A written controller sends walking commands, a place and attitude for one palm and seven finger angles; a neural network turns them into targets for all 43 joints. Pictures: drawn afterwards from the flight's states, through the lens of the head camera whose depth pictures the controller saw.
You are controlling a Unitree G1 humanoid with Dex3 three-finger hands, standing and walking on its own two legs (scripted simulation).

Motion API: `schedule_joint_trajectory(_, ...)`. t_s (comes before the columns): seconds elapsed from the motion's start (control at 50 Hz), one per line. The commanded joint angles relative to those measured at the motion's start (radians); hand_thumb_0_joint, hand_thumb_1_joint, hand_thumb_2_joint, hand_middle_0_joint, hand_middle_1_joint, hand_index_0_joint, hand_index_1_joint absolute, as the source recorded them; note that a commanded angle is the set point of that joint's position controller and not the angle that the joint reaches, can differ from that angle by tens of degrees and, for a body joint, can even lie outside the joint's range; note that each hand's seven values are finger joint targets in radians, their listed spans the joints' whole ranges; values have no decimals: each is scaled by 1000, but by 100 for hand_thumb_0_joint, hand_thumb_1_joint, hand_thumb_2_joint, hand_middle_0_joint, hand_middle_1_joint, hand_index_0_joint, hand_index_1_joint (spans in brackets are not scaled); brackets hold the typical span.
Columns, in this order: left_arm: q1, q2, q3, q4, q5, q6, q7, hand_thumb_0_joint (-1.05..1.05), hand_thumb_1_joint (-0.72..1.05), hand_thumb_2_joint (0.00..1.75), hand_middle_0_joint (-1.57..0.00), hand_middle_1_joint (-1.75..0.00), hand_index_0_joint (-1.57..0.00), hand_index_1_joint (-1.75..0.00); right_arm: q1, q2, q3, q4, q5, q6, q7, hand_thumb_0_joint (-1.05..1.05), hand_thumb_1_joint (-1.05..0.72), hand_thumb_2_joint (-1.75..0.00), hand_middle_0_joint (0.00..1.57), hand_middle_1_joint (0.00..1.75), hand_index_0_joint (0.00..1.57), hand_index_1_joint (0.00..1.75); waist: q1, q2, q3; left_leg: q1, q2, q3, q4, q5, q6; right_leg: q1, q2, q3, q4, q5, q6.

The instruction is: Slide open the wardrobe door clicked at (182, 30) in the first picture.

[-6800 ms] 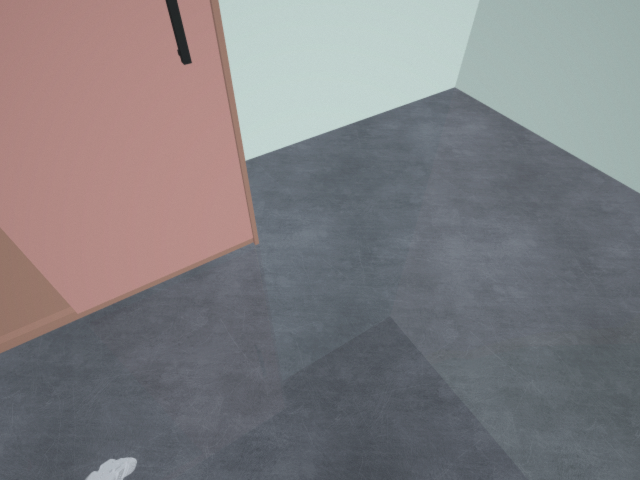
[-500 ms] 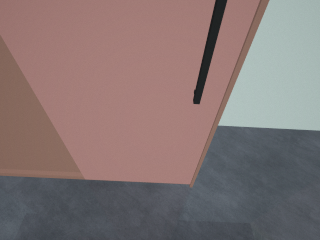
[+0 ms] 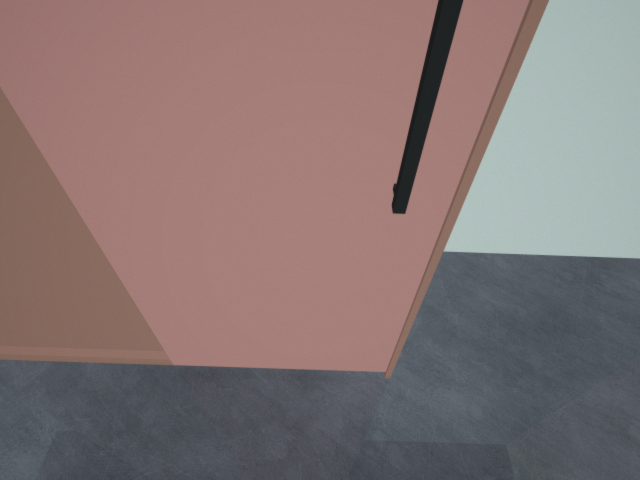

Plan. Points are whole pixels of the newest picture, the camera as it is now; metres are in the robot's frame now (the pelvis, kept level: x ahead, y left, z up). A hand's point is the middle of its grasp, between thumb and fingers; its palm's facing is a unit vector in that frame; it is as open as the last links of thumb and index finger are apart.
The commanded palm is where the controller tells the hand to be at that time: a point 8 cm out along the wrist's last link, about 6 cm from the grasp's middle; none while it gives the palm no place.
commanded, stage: shuffle to correct the standing spot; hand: right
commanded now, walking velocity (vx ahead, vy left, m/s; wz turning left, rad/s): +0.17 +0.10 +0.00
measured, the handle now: (419, 111) +0.53 -0.10 +0.20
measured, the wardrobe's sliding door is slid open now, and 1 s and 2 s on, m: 0.00 0.00 0.00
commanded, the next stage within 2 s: come to a stop and stand still in 0.08 s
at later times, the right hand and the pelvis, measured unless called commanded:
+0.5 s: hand out of the picture +0.03 -0.15 -0.19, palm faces +0.08 +0.98 -0.17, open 7.4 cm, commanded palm none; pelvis +0.06 +0.01 -0.01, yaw +0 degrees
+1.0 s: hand out of the picture +0.08 -0.18 -0.16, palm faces +0.01 +0.96 -0.26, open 7.4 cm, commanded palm none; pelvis +0.01 +0.01 -0.01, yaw +1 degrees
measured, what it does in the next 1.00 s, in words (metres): steps on the spot: right foot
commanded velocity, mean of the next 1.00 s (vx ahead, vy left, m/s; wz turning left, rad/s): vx -0.03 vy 0.01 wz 0.00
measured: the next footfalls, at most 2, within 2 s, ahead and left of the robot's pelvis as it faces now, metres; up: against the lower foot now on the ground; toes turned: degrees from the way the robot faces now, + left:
right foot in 0.78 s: +0.09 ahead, -0.10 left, +0.00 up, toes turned -2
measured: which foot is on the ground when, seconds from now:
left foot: down 0.00-1.00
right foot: down 0.00-0.66, up 0.68-0.76, down 0.78-1.00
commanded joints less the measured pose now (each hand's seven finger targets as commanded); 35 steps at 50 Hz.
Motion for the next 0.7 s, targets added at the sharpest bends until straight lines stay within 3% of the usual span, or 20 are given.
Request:
schedule_joint_trajectory(0.0,80,79,15,-34,0,-12,3,0,90,90,-20,-30,-20,-30,83,-93,-25,-30,-2,-6,6,0,-90,-90,20,30,20,30,5,21,85,-70,89,-119,-98,-165,41,-91,-69,67,-48,-84,-51)
schedule_joint_trajectory(0.16,167,94,40,-15,-1,-31,24,0,90,90,-20,-30,-20,-30,148,-41,-42,-33,-6,-16,9,0,-90,-90,20,30,20,30,14,-105,59,-103,30,-4,133,51,42,-19,-174,137,-1,222,-113)
schedule_joint_trajectory(0.2,171,82,40,-16,-4,-31,34,0,90,90,-20,-30,-20,-30,164,-27,-48,-34,-6,-21,4,0,-90,-90,20,30,20,30,3,-95,48,-62,39,-9,126,182,42,-20,-159,99,71,457,-108)
schedule_joint_trajectory(0.22,161,64,37,-22,-8,-29,39,0,90,90,-20,-30,-20,-30,207,-38,-53,-19,-5,-23,-2,0,-90,-90,20,30,20,30,-13,-43,24,13,73,-53,99,369,46,-56,-117,45,151,495,-79)
schedule_joint_trajectory(0.24,145,40,32,-35,-12,-30,40,0,90,90,-20,-30,-20,-30,261,-65,-60,-2,-4,-26,-11,0,-90,-90,20,30,20,30,-30,68,-16,138,126,-120,75,649,59,-146,-67,-6,237,404,-45)
schedule_joint_trajectory(0.26,103,15,27,-54,-19,-27,38,0,90,90,-20,-30,-20,-30,310,-84,-64,22,0,-31,-20,0,-90,-90,20,30,20,30,-48,174,-26,224,205,-183,37,974,90,-240,-24,-32,316,119,-18)
schedule_joint_trajectory(0.28,58,-8,25,-71,-27,-18,37,0,90,90,-20,-30,-20,-30,323,-79,-55,32,0,-32,-27,0,-90,-90,20,30,20,30,-55,217,-13,251,268,-215,13,1210,135,-296,-7,-18,366,-218,-6)
schedule_joint_trajectory(0.3,33,-9,29,-79,-30,-17,36,0,90,90,-20,-30,-20,-30,303,-76,-50,24,-10,-30,-34,0,-90,-90,20,30,20,30,-52,182,8,248,295,-222,17,1261,165,-327,-16,2,391,-287,-11)
schedule_joint_trajectory(0.34,29,10,42,-81,-38,-16,34,0,90,90,-20,-30,-20,-30,218,-106,-55,-15,-15,-27,-39,0,-90,-90,20,30,20,30,-20,117,-4,217,270,-187,47,1142,175,-280,-14,17,265,-228,-19)
schedule_joint_trajectory(0.38,133,-28,40,-39,-32,-11,34,0,90,90,-20,-30,-20,-30,140,-70,-45,-50,2,-13,-41,0,-90,-90,20,30,20,30,46,85,-42,90,188,-104,135,956,101,-44,6,-18,4,142,-17)
schedule_joint_trajectory(0.42,176,46,51,-35,-16,-5,39,0,90,90,-20,-30,-20,-30,141,-25,-44,-80,13,0,-41,0,-90,-90,20,30,20,30,34,-81,-81,-90,73,-27,177,386,-2,136,-177,108,47,807,-113)
schedule_joint_trajectory(0.46,133,70,52,-45,-17,-5,38,0,90,90,-20,-30,-20,-30,126,7,-39,-91,5,12,-44,0,-90,-90,20,30,20,30,15,-203,-5,-131,34,-10,262,-186,-25,84,-267,169,-5,1019,-193)
schedule_joint_trajectory(0.48,95,61,50,-56,-15,-7,40,0,90,90,-20,-30,-20,-30,120,7,-41,-88,6,16,-40,0,-90,-90,20,30,20,30,5,-223,32,-141,43,-18,242,-239,-24,72,-267,167,-15,1031,-207)
schedule_joint_trajectory(0.52,48,74,52,-83,-12,-2,39,0,90,90,-20,-30,-20,-30,159,5,-42,-74,2,17,-34,0,-90,-90,20,30,20,30,-22,-134,-9,-68,53,-11,110,-103,-19,51,-226,128,20,863,-176)
schedule_joint_trajectory(0.54,32,78,55,-98,-15,-1,37,0,90,90,-20,-30,-20,-30,181,-3,-43,-64,-3,11,-31,0,-90,-90,20,30,20,30,-30,-73,-35,-16,62,-25,15,104,-18,21,-178,99,60,706,-135)
schedule_joint_trajectory(0.58,30,40,56,-116,-19,3,27,0,90,90,-20,-30,-20,-30,168,-47,-41,-76,-8,-2,-29,0,-90,-90,20,30,20,30,-5,73,-57,19,167,-123,-18,475,21,-35,-71,19,86,316,-48)
schedule_joint_trajectory(0.6,27,20,55,-113,-17,14,24,0,90,90,-20,-30,-20,-30,150,-67,-44,-78,-7,-5,-30,0,-90,-90,20,30,20,30,-3,146,-39,12,206,-163,-38,543,41,-65,-38,-6,113,160,-25)
schedule_joint_trajectory(0.62,-49,91,66,-179,-21,-6,16,0,90,90,-20,-30,-20,-30,184,-82,-48,-75,-13,-27,-67,0,-90,-90,20,30,20,30,-9,48,-49,53,199,-233,13,1072,4,-94,-41,-39,184,166,-2)
schedule_joint_trajectory(0.64,-2,30,56,-210,-19,-3,3,0,90,90,-20,-30,-20,-30,174,-147,-58,-134,-11,-37,-62,0,-90,-90,20,30,20,30,2,110,-137,225,247,-231,74,1207,42,-225,-4,-8,226,-63,-31)
schedule_joint_trajectory(0.68,-26,21,49,-239,-25,-6,0,0,90,90,-20,-30,-20,-30,167,-127,-54,-161,-11,-52,-58,0,-90,-90,20,30,20,30,-7,126,-181,291,259,-221,104,1245,105,-258,21,11,216,-128,-39)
